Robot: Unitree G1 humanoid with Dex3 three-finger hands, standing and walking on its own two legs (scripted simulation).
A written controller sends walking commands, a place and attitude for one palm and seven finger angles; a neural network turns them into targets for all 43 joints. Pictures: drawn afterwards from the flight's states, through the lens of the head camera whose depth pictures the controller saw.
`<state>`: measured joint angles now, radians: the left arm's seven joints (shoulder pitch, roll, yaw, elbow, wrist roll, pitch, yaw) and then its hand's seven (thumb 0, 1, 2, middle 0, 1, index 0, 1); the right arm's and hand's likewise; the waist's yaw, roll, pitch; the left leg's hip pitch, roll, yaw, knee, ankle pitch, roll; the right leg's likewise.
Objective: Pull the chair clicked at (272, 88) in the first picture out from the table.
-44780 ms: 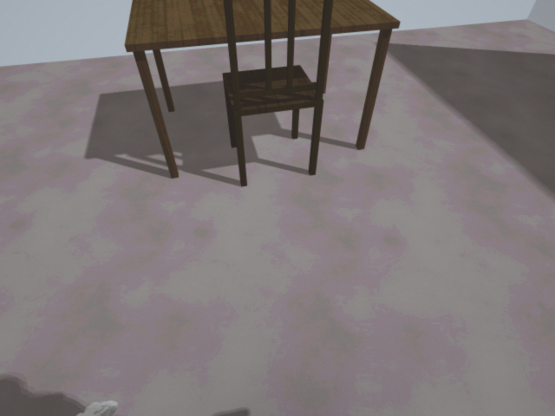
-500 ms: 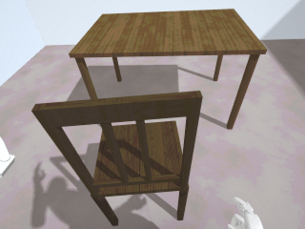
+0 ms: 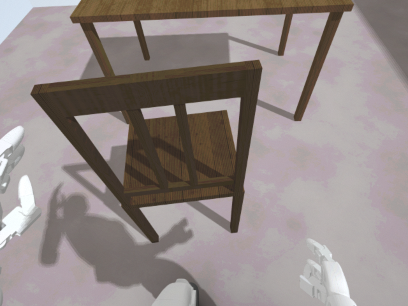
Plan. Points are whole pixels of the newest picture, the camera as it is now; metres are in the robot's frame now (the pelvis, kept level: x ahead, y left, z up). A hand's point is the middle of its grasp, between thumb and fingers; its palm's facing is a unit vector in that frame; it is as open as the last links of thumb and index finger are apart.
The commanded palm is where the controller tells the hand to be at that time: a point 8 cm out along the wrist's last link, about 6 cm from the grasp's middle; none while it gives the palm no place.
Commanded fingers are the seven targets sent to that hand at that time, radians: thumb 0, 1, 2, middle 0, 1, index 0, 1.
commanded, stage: stop stepping back and stand still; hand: left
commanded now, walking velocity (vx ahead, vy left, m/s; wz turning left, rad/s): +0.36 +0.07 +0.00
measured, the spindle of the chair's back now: (151, 154) +0.45 +0.18 -0.05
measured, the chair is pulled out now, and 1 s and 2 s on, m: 0.60 0.60 0.60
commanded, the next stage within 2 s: let the arm hang, fingers relaxed in 0.84 s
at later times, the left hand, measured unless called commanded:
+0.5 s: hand out of the picture +0.11 +0.26 +0.16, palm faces +0.46 -0.78 -0.41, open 7.4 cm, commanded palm +0.06 +0.29 +0.18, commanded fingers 0.00 0.90 0.90 -0.20 -0.30 -0.20 -0.30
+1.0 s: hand out of the picture +0.10 +0.27 +0.10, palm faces +0.36 -0.82 -0.44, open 7.4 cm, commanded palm none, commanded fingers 0.00 0.90 0.90 -0.20 -0.30 -0.20 -0.30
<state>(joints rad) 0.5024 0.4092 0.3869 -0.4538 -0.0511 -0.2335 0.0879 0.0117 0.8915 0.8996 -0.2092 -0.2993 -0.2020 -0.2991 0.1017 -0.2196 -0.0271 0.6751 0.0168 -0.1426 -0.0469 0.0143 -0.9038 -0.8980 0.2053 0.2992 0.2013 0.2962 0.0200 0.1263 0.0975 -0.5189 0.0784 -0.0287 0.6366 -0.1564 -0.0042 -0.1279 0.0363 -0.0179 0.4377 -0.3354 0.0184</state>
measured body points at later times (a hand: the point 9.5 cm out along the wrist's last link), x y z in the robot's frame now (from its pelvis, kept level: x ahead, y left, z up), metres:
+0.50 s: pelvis -0.08 -0.01 +0.01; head -0.12 -0.01 +0.46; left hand +0.08 +0.30 +0.18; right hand +0.04 -0.26 -0.09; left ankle -0.09 +0.10 -0.70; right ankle -0.01 -0.13 -0.73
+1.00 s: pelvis -0.11 +0.00 +0.00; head -0.12 -0.01 +0.45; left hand +0.07 +0.31 +0.12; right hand +0.03 -0.24 -0.11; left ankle -0.11 +0.10 -0.73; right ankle -0.12 -0.11 -0.73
